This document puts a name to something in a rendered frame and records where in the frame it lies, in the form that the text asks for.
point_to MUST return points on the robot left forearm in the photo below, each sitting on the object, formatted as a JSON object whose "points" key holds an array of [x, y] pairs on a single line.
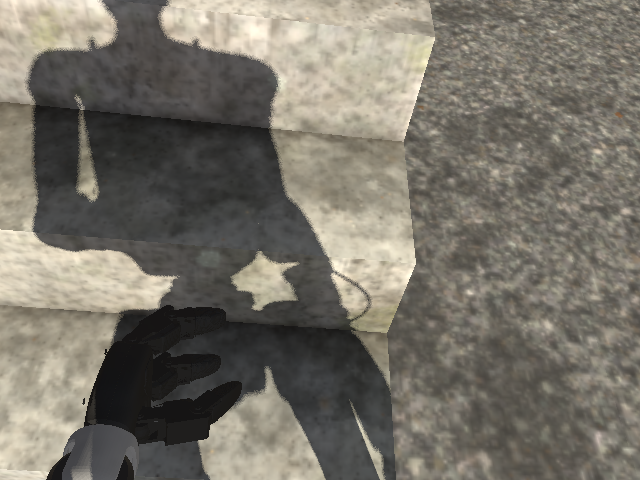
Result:
{"points": [[98, 452]]}

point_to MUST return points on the left robot hand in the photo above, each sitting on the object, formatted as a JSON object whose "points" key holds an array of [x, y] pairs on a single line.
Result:
{"points": [[130, 378]]}

